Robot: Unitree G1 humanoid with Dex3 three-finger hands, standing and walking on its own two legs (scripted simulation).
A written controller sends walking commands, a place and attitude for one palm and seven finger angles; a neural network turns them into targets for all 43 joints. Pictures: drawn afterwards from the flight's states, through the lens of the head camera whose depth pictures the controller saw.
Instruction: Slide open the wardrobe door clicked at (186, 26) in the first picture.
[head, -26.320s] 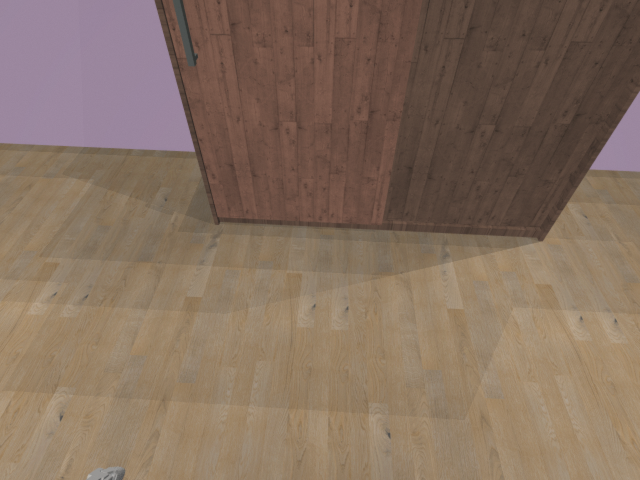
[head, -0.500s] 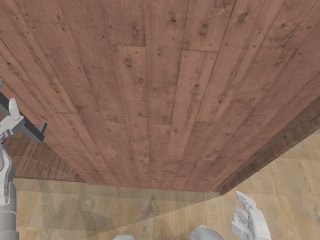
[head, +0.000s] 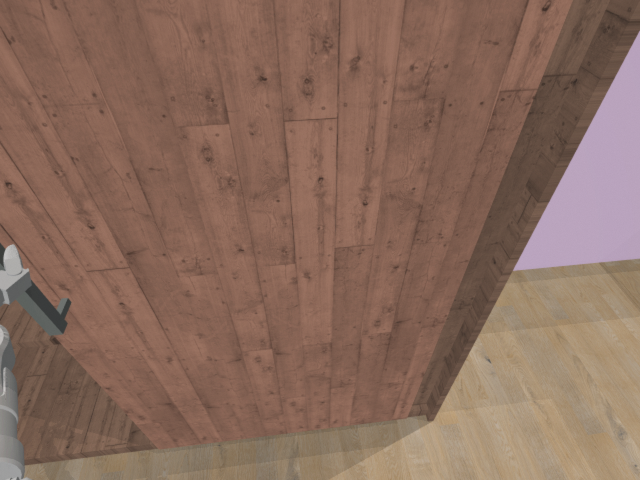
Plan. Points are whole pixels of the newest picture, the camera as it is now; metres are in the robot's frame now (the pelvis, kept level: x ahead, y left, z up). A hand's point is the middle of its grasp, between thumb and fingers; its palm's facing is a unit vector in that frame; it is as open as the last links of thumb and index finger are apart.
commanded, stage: stop walking and hold the door there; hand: left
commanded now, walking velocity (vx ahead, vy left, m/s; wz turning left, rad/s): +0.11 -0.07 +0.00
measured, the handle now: (3, 247) +0.36 +0.41 +0.13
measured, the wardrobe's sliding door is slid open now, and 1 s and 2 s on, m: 0.63 0.63 0.63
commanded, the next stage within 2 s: none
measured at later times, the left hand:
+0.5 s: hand (13, 274) +0.32 +0.38 +0.13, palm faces +0.61 -0.72 -0.32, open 6.6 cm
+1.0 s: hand (22, 281) +0.33 +0.38 +0.11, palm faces +0.48 -0.83 -0.29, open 5.6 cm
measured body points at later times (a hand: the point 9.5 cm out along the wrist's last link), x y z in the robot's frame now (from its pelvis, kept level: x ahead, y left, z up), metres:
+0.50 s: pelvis -0.02 +0.01 +0.00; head -0.04 -0.01 +0.45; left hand +0.28 +0.41 +0.15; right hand +0.06 -0.27 -0.11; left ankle +0.05 +0.12 -0.74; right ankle -0.03 -0.11 -0.74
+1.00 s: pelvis -0.05 +0.08 -0.01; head -0.01 +0.06 +0.44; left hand +0.29 +0.42 +0.13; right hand +0.10 -0.19 -0.12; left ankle +0.01 +0.17 -0.74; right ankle -0.07 -0.07 -0.70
